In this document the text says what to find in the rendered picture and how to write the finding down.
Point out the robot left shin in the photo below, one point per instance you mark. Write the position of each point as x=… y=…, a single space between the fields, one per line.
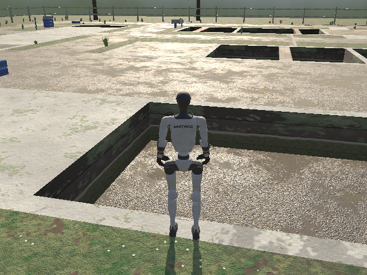
x=172 y=208

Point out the left robot hand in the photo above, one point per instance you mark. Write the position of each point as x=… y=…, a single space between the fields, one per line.
x=165 y=158

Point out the robot left forearm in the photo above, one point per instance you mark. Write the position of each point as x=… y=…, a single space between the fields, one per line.
x=160 y=151

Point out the robot right upper arm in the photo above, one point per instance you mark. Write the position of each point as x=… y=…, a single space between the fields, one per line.
x=201 y=121

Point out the robot left upper arm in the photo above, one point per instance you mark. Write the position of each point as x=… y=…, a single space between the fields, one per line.
x=163 y=131

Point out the robot right forearm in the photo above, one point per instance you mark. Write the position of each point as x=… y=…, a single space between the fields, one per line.
x=205 y=150

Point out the right robot hand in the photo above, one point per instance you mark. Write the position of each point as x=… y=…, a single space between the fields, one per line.
x=207 y=159

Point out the left robot foot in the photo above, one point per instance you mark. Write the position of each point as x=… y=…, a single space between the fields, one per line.
x=173 y=231

